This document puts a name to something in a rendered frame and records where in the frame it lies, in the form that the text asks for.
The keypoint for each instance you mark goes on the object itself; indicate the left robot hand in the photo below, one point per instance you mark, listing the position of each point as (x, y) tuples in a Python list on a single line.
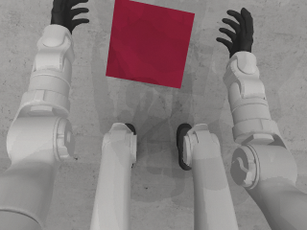
[(61, 13)]

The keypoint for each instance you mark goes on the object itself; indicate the left robot shin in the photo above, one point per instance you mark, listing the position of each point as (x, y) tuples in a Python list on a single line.
[(119, 126)]

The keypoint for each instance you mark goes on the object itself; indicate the robot left forearm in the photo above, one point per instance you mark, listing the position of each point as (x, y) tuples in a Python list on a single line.
[(50, 80)]

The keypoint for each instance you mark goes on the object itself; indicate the right robot thigh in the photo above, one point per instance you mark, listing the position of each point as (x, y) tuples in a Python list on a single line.
[(213, 205)]

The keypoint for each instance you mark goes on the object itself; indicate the carton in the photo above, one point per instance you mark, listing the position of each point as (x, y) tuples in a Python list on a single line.
[(148, 43)]

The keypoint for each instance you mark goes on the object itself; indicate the robot right forearm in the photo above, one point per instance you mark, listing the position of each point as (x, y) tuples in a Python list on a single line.
[(249, 107)]

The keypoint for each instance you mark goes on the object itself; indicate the robot left upper arm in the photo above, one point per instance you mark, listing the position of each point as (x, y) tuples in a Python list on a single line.
[(37, 147)]

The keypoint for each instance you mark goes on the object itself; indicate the robot right upper arm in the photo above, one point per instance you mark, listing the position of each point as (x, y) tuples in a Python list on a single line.
[(268, 173)]

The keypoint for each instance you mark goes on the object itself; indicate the right robot hand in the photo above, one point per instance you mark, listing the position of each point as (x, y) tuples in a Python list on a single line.
[(242, 39)]

